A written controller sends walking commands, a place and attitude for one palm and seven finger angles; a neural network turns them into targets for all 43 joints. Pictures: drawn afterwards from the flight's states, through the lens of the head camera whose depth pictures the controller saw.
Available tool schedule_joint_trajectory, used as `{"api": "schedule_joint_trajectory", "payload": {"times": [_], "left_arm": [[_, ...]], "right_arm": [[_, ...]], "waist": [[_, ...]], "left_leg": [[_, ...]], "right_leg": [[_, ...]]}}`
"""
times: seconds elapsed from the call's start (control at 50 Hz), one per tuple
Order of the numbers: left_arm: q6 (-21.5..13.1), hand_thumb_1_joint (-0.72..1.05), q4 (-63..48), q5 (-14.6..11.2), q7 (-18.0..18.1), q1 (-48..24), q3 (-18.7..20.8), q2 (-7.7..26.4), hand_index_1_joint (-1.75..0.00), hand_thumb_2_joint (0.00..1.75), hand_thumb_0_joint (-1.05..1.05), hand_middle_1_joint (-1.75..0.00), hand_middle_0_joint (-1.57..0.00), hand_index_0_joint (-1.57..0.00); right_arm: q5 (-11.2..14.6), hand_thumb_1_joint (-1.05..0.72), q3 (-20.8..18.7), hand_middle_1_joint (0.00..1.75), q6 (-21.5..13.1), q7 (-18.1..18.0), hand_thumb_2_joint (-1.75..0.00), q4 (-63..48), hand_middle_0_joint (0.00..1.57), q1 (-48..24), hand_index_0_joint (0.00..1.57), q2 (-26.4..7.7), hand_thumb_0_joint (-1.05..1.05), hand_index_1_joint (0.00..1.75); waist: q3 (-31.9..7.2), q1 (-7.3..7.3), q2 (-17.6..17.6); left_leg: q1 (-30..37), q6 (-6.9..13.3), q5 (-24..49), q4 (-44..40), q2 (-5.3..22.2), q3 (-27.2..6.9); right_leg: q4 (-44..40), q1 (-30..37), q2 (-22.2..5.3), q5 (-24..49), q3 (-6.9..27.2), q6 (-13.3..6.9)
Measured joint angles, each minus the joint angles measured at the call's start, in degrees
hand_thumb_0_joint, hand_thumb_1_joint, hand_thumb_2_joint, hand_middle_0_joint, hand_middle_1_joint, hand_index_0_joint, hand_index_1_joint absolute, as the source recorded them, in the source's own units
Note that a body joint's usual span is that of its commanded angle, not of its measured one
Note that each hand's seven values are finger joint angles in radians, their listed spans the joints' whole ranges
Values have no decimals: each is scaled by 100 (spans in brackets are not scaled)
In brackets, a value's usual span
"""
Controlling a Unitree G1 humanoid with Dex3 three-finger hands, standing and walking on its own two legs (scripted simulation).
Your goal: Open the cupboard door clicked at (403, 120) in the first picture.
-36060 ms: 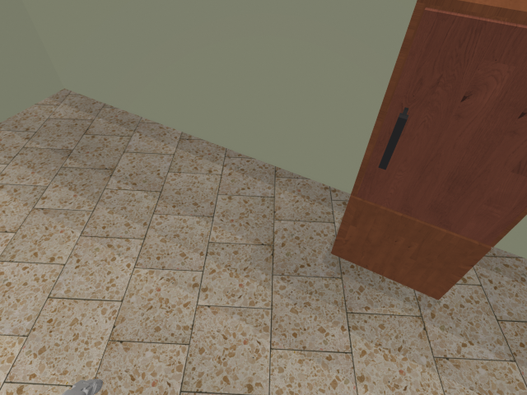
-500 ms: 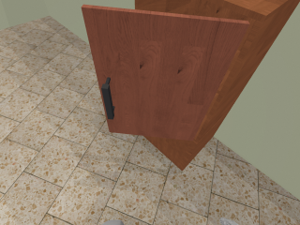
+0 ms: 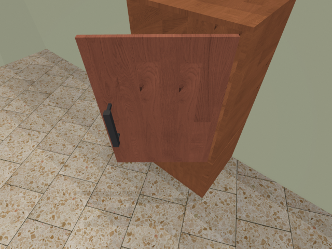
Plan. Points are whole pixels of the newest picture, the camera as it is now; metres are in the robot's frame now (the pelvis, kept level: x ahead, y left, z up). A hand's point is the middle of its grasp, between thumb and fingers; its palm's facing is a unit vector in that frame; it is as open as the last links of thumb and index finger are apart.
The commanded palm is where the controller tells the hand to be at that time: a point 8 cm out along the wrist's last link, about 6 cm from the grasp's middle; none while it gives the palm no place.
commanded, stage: come to a stop and stand still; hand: left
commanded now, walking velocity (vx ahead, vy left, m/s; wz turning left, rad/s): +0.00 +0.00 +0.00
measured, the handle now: (113, 126) +0.53 +0.21 -0.05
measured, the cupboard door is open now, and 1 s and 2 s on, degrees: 39 39 39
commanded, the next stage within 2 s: look again from close up in 0.72 s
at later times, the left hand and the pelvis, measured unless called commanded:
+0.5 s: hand out of the picture +0.03 +0.17 -0.17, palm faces +0.00 -0.98 -0.20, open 7.4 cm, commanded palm none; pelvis +0.03 -0.01 +0.01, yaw -1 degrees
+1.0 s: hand out of the picture +0.07 +0.20 -0.16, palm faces -0.01 -0.97 -0.24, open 7.4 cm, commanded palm none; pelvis +0.04 +0.00 +0.01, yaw -1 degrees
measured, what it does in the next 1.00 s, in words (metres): stands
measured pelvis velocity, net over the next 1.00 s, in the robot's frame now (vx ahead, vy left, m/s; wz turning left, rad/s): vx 0.04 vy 0.00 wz -0.02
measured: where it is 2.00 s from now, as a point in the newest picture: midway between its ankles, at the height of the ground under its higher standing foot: outside the picture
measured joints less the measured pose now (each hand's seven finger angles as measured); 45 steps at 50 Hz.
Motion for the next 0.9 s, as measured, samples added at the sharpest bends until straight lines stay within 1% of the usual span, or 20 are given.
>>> {"api": "schedule_joint_trajectory", "payload": {"times": [0.06,0.12,0.26,0.4,0.6,0.74,0.9], "left_arm": [[-43,92,40,-18,-32,-59,-22,38,-30,90,1,-30,-20,-20],[-95,92,102,-35,-45,-68,-54,72,-30,90,1,-30,-20,-20],[-107,91,350,-39,-44,-4,-95,91,-30,90,1,-30,-20,-20],[-121,91,548,-21,-38,64,-111,64,-30,90,1,-30,-20,-20],[-120,91,666,-5,-51,47,-96,154,-30,90,1,-30,-20,-20],[-113,91,657,-3,-58,-43,-77,276,-30,90,1,-30,-20,-20],[-110,91,604,-3,-67,-181,-50,397,-30,90,1,-30,-20,-20]], "right_arm": [[17,-91,100,30,-27,-15,-90,149,20,79,20,95,1,30],[27,-91,174,30,-49,-13,-90,280,20,38,20,197,1,30],[55,-91,233,30,-139,-28,-90,465,20,-211,20,311,1,30],[79,-92,195,30,-171,-88,-90,592,20,-514,20,171,2,30],[86,-91,173,30,-190,-116,-90,567,20,-913,20,46,1,30],[85,-91,188,30,-185,-111,-90,557,20,-1050,20,18,1,30],[78,-91,197,30,-177,-102,-90,604,20,-1042,20,-19,1,30]], "waist": [[29,63,-50],[78,96,-105],[128,146,-200],[143,244,-283],[119,326,-382],[93,343,-397],[103,332,-389]], "left_leg": [[139,-4,158,-310,-51,50],[248,-23,273,-551,-78,83],[407,-56,298,-752,-78,109],[558,-67,235,-817,-82,121],[695,-78,179,-891,-73,126],[772,-67,164,-953,-84,144],[825,-33,180,-1031,-126,153]], "right_leg": [[-181,69,-36,86,46,-3],[-326,126,-50,154,77,-16],[-488,255,-35,168,108,-29],[-561,406,-33,115,126,-19],[-698,568,-15,98,137,-11],[-776,647,-21,101,157,9],[-844,696,-58,116,166,47]]}}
